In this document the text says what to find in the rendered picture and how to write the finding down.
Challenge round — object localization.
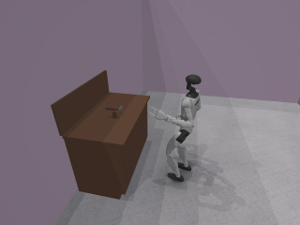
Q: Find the left robot forearm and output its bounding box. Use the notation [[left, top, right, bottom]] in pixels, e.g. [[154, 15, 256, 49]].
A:
[[164, 114, 192, 128]]

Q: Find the right robot hand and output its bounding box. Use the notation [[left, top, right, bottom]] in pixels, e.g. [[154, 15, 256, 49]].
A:
[[175, 113, 182, 120]]

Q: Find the left robot hand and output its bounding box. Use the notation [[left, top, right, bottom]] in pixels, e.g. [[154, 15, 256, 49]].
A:
[[148, 107, 166, 120]]

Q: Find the left robot upper arm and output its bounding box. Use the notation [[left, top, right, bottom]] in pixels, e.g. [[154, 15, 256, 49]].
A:
[[182, 98, 194, 128]]

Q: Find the right robot upper arm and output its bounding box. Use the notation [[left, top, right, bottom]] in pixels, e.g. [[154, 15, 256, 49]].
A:
[[196, 90, 202, 111]]

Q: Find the counter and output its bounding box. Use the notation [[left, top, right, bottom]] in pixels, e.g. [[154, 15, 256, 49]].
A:
[[51, 70, 150, 200]]

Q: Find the robot right shin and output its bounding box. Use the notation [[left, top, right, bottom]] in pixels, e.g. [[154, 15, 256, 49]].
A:
[[176, 147, 188, 167]]

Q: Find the robot left thigh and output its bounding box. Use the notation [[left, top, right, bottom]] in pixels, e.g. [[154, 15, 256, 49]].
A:
[[166, 131, 187, 158]]

